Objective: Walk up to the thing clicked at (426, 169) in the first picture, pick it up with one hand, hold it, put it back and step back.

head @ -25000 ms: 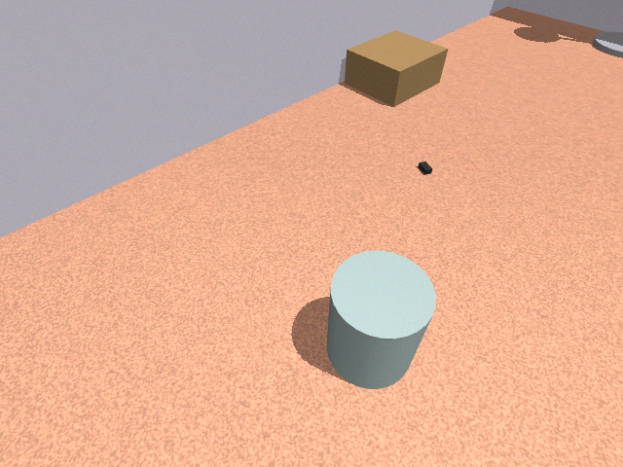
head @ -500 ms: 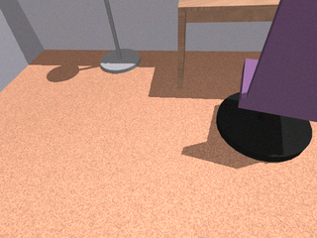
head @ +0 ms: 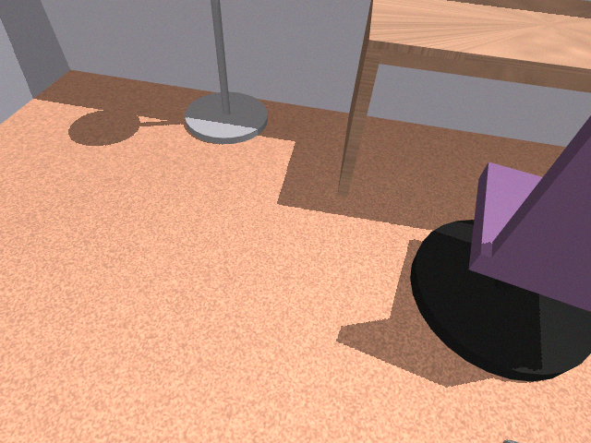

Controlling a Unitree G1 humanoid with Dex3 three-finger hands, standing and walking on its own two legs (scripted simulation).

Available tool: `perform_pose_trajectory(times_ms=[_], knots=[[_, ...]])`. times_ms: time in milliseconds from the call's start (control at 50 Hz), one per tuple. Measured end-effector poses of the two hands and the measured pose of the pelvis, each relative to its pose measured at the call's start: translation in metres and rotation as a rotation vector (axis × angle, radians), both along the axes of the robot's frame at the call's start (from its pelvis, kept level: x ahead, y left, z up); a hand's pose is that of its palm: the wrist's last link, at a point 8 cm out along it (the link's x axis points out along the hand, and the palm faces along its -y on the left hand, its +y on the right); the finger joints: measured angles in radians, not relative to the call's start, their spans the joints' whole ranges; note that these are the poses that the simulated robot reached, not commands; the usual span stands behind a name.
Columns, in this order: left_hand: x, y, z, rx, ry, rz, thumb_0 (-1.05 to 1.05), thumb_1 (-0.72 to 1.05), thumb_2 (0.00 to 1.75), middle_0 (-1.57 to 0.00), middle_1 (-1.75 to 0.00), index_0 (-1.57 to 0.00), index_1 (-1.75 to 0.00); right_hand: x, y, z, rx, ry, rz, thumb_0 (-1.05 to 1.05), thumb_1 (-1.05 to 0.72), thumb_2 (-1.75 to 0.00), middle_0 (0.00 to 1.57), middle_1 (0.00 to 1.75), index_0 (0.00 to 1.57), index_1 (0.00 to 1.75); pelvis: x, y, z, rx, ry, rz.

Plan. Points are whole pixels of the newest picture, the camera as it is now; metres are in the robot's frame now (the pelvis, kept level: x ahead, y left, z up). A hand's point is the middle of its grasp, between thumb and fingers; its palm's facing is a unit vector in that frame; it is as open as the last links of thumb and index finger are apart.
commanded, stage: walk up
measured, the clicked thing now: out of the picture -0.62 +0.99 -0.74
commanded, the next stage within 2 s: none
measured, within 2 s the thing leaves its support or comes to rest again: neither
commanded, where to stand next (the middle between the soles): +0.47 +0.01 m, yaw -2 degrees
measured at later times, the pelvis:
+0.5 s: pelvis +0.19 -0.04 +0.02, yaw +10 degrees
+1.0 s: pelvis +0.36 +0.00 +0.00, yaw +28 degrees
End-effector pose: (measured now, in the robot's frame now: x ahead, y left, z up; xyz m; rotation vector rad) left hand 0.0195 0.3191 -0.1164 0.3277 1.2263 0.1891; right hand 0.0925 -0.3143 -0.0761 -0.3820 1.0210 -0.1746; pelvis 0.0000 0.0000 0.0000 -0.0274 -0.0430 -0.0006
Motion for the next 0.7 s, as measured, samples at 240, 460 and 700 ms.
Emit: perform_pose_trajectory(times_ms=[240, 460, 700], knots=[[0.135, -0.004, 0.023, -0.017, -0.069, -0.069, 0.01, 0.91, 0.90, -0.20, -0.30, -0.20, -0.30, 0.038, 0.006, 0.003, 0.019, 0.082, -0.068, 0.01, -0.90, -0.89, 0.21, 0.30, 0.20, 0.30, 0.092, 0.002, 0.016, 0.032, -0.005, -0.008], [0.250, -0.046, 0.052, 0.025, -0.305, -0.009, 0.01, 0.91, 0.90, -0.20, -0.30, -0.21, -0.30, 0.126, -0.021, -0.031, 0.061, 0.278, 0.039, 0.01, -0.90, -0.89, 0.21, 0.30, 0.20, 0.30, 0.174, -0.039, 0.010, 0.057, -0.004, 0.147], [0.231, -0.029, 0.043, 0.019, -0.219, 0.223, 0.01, 0.90, 0.90, -0.20, -0.30, -0.21, -0.30, 0.336, -0.012, 0.017, -0.022, 0.059, 0.285, 0.01, -0.91, -0.89, 0.20, 0.30, 0.20, 0.29, 0.252, -0.033, 0.020, 0.026, -0.018, 0.287]])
